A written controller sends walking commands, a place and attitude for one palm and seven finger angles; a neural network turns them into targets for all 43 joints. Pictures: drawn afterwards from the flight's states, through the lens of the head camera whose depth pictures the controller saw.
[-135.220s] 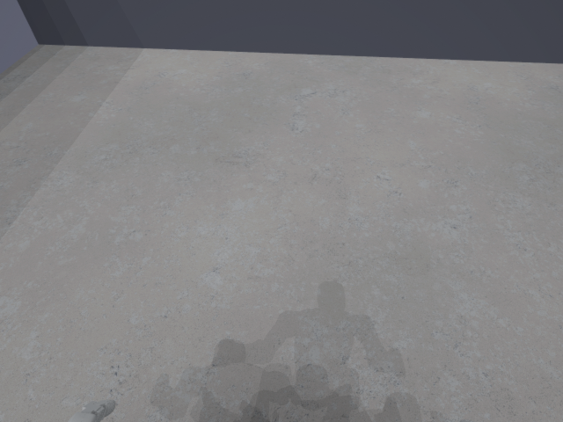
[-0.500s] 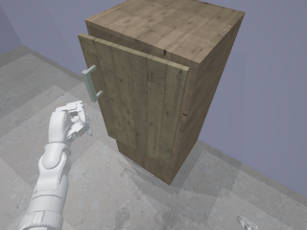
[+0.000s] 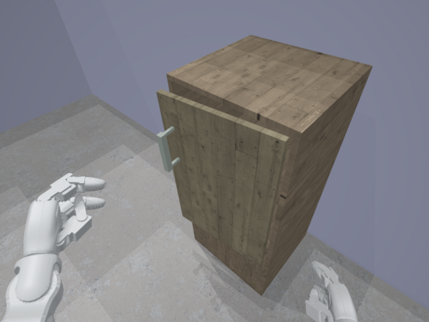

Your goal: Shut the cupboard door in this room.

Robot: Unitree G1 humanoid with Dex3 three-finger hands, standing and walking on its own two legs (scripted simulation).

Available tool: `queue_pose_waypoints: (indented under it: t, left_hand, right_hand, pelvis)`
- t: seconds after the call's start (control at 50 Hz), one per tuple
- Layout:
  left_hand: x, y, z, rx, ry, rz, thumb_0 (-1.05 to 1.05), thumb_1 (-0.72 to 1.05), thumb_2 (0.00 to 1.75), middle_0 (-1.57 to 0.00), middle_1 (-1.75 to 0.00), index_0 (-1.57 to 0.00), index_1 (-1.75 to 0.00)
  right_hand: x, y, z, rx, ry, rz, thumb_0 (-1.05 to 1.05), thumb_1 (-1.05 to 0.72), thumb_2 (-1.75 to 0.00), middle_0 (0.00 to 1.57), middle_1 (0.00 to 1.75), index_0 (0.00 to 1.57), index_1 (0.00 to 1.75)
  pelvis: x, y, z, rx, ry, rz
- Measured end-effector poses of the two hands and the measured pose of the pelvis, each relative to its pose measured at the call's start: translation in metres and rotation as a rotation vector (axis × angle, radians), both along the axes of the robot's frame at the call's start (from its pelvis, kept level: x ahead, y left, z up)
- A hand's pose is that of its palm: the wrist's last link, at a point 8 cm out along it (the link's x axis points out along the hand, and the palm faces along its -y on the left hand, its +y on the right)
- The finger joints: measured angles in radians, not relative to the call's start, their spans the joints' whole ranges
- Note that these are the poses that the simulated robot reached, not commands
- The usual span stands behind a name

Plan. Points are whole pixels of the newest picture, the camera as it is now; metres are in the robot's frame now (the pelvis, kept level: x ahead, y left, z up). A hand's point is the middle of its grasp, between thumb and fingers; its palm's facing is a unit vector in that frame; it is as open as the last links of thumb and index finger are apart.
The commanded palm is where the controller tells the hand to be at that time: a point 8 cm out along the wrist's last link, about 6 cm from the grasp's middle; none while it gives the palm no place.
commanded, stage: draw the hand back to the body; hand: left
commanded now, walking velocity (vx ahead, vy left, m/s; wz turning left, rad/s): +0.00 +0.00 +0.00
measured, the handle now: (169, 149) +0.59 +0.21 -0.04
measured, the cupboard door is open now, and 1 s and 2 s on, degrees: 6 6 6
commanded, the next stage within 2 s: step back with the hand held close in 0.60 s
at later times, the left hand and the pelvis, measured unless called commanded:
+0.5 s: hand (58, 237) +0.19 +0.25 +0.15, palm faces +0.46 -0.80 -0.39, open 7.3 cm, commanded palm +0.14 +0.28 +0.18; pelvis +0.00 -0.02 +0.00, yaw +0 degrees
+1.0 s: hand (39, 237) +0.18 +0.27 +0.16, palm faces +0.38 -0.79 -0.48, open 7.4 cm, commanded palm +0.12 +0.31 +0.18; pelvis -0.02 +0.01 +0.01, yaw -1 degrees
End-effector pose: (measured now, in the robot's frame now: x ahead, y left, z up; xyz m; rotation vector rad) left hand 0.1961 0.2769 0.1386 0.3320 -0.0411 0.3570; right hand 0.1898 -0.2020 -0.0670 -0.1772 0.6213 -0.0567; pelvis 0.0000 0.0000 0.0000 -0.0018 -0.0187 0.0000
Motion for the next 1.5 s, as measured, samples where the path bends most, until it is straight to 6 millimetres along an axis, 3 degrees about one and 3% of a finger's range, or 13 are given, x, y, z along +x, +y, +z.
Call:
queue_pose_waypoints:
  t: [0.28, 0.5, 0.68, 0.82, 0.96, 1.12, 1.3, 1.4, 1.5]
  left_hand:
    - [-0.052, 0.016, 0.055, 0.192, -0.084, 0.123, 0.01, 0.89, 0.9, -0.36, -0.47, -0.36, -0.47]
    - [-0.051, 0.007, 0.027, 0.099, -0.024, 0.126, 0.01, 0.89, 0.9, -0.22, -0.32, -0.23, -0.33]
    - [-0.053, 0.004, 0.052, 0.159, -0.119, 0.094, 0.02, 0.89, 0.9, -0.21, -0.3, -0.22, -0.31]
    - [-0.052, 0.016, 0.046, 0.169, -0.093, 0.104, 0.01, 0.89, 0.9, -0.21, -0.3, -0.21, -0.31]
    - [-0.052, 0.027, 0.036, 0.197, -0.029, 0.037, 0.01, 0.89, 0.9, -0.21, -0.3, -0.21, -0.3]
    - [-0.064, 0.042, 0.055, 0.268, -0.089, -0.002, 0.01, 0.89, 0.9, -0.21, -0.3, -0.21, -0.31]
    - [-0.104, 0.045, 0.044, 0.251, -0.114, 0.024, 0.01, 0.89, 0.9, -0.21, -0.3, -0.21, -0.31]
    - [-0.132, 0.039, 0.04, 0.253, -0.143, 0.058, 0.01, 0.89, 0.9, -0.21, -0.3, -0.21, -0.31]
    - [-0.154, 0.026, 0.048, 0.251, -0.225, 0.07, 0.01, 0.89, 0.9, -0.21, -0.3, -0.21, -0.31]
  right_hand:
    - [-0.006, -0.023, -0.01, -0.007, 0.028, -0.018, 0.02, -0.91, -0.9, 0.2, 0.3, 0.2, 0.3]
    - [-0.013, -0.036, -0.008, -0.033, 0.027, -0.033, 0.02, -0.91, -0.9, 0.2, 0.3, 0.2, 0.3]
    - [-0.013, -0.035, -0.002, -0.021, -0.021, -0.048, 0.02, -0.91, -0.9, 0.2, 0.3, 0.2, 0.3]
    - [-0.02, -0.032, -0.006, -0.018, 0.02, -0.045, 0.02, -0.91, -0.9, 0.2, 0.3, 0.2, 0.3]
    - [-0.039, -0.032, -0.01, -0.064, 0.117, -0.101, 0.02, -0.91, -0.9, 0.2, 0.3, 0.2, 0.3]
    - [-0.062, -0.019, -0.003, -0.074, 0.129, -0.129, 0.02, -0.91, -0.9, 0.2, 0.3, 0.2, 0.3]
    - [-0.091, -0.013, 0.001, -0.062, 0.075, -0.12, 0.02, -0.91, -0.9, 0.2, 0.3, 0.2, 0.3]
    - [-0.112, -0.02, -0.005, -0.078, 0.077, -0.094, 0.02, -0.91, -0.9, 0.2, 0.3, 0.2, 0.3]
    - [-0.134, -0.031, -0.011, -0.101, 0.094, -0.074, 0.02, -0.91, -0.9, 0.2, 0.3, 0.2, 0.3]
  pelvis:
    - [0.009, -0.011, 0.003, 0.004, -0.017, -0.001]
    - [0.001, -0.018, 0.004, 0.009, -0.024, 0.001]
    - [0.0, -0.018, 0.004, 0.005, -0.042, -0.006]
    - [-0.007, -0.012, 0.005, -0.014, -0.013, 0.003]
    - [-0.015, 0.006, 0.006, -0.008, 0.023, -0.006]
    - [-0.035, 0.019, 0.006, -0.003, 0.023, -0.023]
    - [-0.069, 0.019, 0.001, -0.01, 0.014, -0.014]
    - [-0.087, 0.01, -0.004, -0.02, 0.003, 0.002]
    - [-0.102, 0.001, -0.007, -0.025, 0.0, 0.013]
